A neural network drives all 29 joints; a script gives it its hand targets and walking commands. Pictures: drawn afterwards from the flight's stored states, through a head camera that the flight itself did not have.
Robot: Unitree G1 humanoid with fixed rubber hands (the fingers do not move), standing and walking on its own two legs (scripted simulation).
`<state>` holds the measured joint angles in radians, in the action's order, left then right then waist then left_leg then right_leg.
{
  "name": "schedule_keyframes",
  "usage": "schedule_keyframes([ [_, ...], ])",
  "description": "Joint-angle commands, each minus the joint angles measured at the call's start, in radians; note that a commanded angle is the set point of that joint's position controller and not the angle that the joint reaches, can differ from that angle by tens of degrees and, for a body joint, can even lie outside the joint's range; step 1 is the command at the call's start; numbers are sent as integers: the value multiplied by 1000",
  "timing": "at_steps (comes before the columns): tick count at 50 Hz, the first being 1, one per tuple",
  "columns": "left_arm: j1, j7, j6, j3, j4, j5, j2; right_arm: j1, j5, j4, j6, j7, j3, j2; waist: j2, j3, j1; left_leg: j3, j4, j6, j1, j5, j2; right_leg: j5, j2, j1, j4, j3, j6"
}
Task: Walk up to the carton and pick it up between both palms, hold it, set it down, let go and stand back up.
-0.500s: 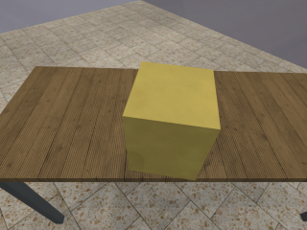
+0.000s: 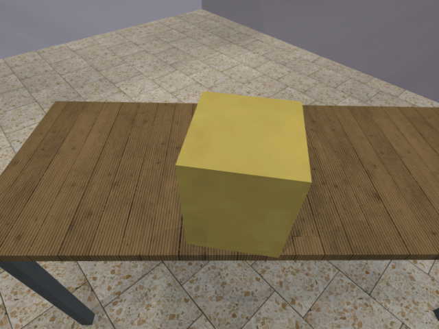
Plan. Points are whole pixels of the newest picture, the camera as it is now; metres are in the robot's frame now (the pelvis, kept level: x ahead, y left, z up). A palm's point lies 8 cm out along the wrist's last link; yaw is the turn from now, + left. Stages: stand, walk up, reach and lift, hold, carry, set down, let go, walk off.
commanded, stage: stand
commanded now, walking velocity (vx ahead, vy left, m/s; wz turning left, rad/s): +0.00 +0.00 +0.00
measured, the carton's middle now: (241, 176) +0.40 -0.02 +0.06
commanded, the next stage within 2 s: none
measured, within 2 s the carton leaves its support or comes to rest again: neither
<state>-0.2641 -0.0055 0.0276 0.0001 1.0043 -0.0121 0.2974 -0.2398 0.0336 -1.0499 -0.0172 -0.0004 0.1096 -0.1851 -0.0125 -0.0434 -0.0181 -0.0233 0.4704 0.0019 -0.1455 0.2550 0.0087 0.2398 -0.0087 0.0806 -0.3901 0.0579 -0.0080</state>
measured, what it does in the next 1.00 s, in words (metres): stands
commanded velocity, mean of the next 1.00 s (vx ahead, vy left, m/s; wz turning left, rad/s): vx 0.00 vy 0.00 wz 0.00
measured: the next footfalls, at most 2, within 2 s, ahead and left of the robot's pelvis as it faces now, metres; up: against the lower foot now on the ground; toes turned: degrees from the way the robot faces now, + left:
none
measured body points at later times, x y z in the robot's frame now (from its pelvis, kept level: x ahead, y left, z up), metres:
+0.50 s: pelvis +0.00 +0.00 +0.00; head -0.02 +0.01 +0.45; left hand +0.03 +0.28 -0.15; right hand +0.03 -0.25 -0.14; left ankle +0.00 +0.11 -0.74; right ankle -0.01 -0.12 -0.74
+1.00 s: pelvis -0.01 +0.00 +0.00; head -0.02 +0.01 +0.45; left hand +0.03 +0.28 -0.15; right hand +0.03 -0.25 -0.15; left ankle +0.00 +0.11 -0.74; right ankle -0.01 -0.12 -0.74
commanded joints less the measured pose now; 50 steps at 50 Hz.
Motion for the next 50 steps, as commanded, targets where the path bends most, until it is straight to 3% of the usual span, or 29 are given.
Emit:
schedule_keyframes([
  [1, 116, -7, 28, -51, -48, -18, 231, 117, -65, 58, -24, -21, -13, -322, 145, -29, 5, -114, -157, 36, -18, -241, 116, -172, 135, 41, 99, -133, -29],
  [7, 123, -3, 29, -60, -38, -18, 245, 103, -68, 50, -25, -21, -8, -326, 151, -19, 19, -112, -183, 33, -16, -209, 112, -144, 133, 21, 91, -139, -35],
  [8, 73, -4, 31, -64, -38, -11, 247, 110, -68, 51, -24, -19, -12, -317, 158, -18, 0, -114, -174, 43, -22, -205, 116, -148, 138, 23, 98, -150, -42],
  [9, 72, -3, 30, -58, -22, -8, 253, 114, -64, 49, -25, -18, -7, -323, 105, 18, 4, -121, -171, 42, -16, -201, 125, -165, 145, 0, 101, -132, -37],
  [10, 81, -5, 29, -53, -17, -4, 242, 87, -60, 49, -27, -15, -9, -306, 103, 18, 10, -113, -170, 40, -1, -209, 118, -166, 155, 15, 102, -150, -35],
  [11, 95, -6, 33, -56, -20, -16, 248, 76, -61, 34, -24, -20, -10, -317, 115, 14, 16, -110, -169, 40, 8, -241, 114, -169, 152, 17, 101, -151, -36],
  [12, 108, -11, 30, -61, -30, -15, 256, 106, -69, 55, -23, -16, -7, -336, 182, -44, 14, -102, -170, 35, -12, -238, 106, -187, 150, 32, 107, -150, -29],
  [14, 107, -8, 32, -49, -19, -9, 231, 102, -66, 40, -22, -20, -16, -331, 115, -1, -3, -108, -164, 37, -17, -221, 116, -168, 141, 9, 105, -139, -28],
  [15, 101, -10, 30, -54, -9, -15, 249, 85, -59, 33, -25, -21, -18, -320, 143, -34, 19, -106, -183, 35, -11, -207, 114, -140, 145, 40, 107, -141, -27],
  [17, 90, -5, 28, -62, -8, -7, 250, 107, -68, 39, -21, -23, -22, -307, 158, -17, -1, -112, -173, 42, -16, -172, 127, -119, 148, 36, 101, -154, -35],
  [20, 78, -9, 33, -52, 7, -7, 255, 85, -66, 29, -15, -21, -11, -337, 144, -60, 1, -127, -199, 39, -46, -172, 117, -120, 144, 28, 101, -140, -31],
  [21, 83, -9, 32, -60, 1, -8, 258, 94, -59, 47, -17, -23, -10, -329, 177, -92, 21, -122, -202, 40, -44, -128, 126, -101, 152, 68, 124, -152, -32],
  [24, 101, -9, 24, -50, 6, -5, 224, 76, -62, 43, -24, -22, -6, -334, 105, -7, 17, -99, -178, 33, -4, -211, 114, -160, 147, 19, 114, -136, -27],
  [25, 103, -13, 27, -38, 7, -1, 221, 91, -63, 30, -30, -18, -10, -333, 147, -39, 16, -126, -195, 28, -17, -202, 123, -171, 148, 27, 108, -143, -34],
  [27, 129, -8, 32, -54, -5, 0, 244, 76, -65, 20, -24, -19, -10, -336, 140, -8, 27, -115, -180, 30, 6, -265, 119, -168, 153, 26, 94, -140, -37],
  [31, 79, -14, 32, -54, 16, -12, 235, 118, -66, 27, -17, -22, -13, -323, 148, -78, 4, -133, -204, 38, -53, -161, 115, -125, 149, 38, 108, -135, -35],
  [33, 102, -11, 31, -52, -2, -4, 237, 117, -61, 30, -16, -18, -17, -305, 104, -61, 3, -134, -193, 40, -31, -147, 128, -85, 142, 59, 109, -128, -32],
  [35, 83, -9, 29, -48, 20, -6, 249, 104, -56, 31, -24, -15, -18, -320, 197, -74, 3, -123, -197, 36, -34, -122, 119, -88, 150, 52, 124, -157, -31],
  [37, 96, -12, 25, -53, 17, -10, 245, 74, -58, 21, -24, -16, -8, -339, 142, -82, 28, -126, -203, 33, -49, -135, 118, -114, 150, 54, 114, -140, -40],
  [38, 109, -9, 22, -54, 13, -7, 235, 92, -68, 24, -23, -18, -11, -330, 124, -59, 20, -114, -193, 35, -36, -141, 121, -111, 143, 50, 110, -146, -35],
  [39, 84, -10, 33, -55, 20, 1, 248, 106, -66, 21, -18, -14, -14, -325, 126, -54, 0, -123, -187, 33, -31, -160, 110, -94, 149, 34, 121, -153, -33],
  [41, 114, -12, 34, -51, 4, -5, 253, 58, -59, 10, -23, -13, -15, -312, 118, -70, 27, -128, -199, 28, -36, -160, 113, -144, 159, 43, 110, -158, -32],
  [42, 119, -7, 31, -61, 7, 2, 252, 81, -61, 20, -22, -16, -23, -302, 167, -90, 16, -121, -201, 38, -59, -150, 118, -117, 149, 57, 101, -153, -32],
  [43, 90, -4, 34, -53, 15, -1, 244, 90, -65, 7, -19, -22, -22, -310, 142, -76, 0, -125, -197, 37, -19, -161, 126, -119, 153, 49, 112, -150, -29],
  [44, 96, -8, 33, -48, 14, 2, 224, 101, -55, 14, -20, -20, -29, -284, 165, -87, 4, -127, -187, 39, -47, -162, 121, -135, 154, 47, 116, -155, -27],
  [45, 118, -9, 30, -50, 26, -2, 236, 80, -56, 17, -22, -20, -22, -294, 138, -47, 19, -126, -202, 36, -31, -163, 128, -127, 158, 12, 104, -144, -32],
  [47, 119, -10, 25, -48, 17, -5, 224, 130, -64, 32, -27, -20, -21, -321, 184, -87, 10, -124, -200, 25, -48, -180, 118, -112, 144, 37, 111, -147, -27],
  [48, 94, -10, 21, -43, 30, -1, 224, 82, -73, 14, -25, -23, -21, -313, 116, -63, 5, -128, -201, 27, -35, -143, 125, -87, 141, 24, 119, -136, -31],
  [50, 117, -6, 22, -44, 22, 0, 227, 86, -59, 2, -25, -25, -11, -329, 149, -108, 6, -116, -193, 30, -84, -135, 112, -101, 148, 50, 127, -145, -35],
])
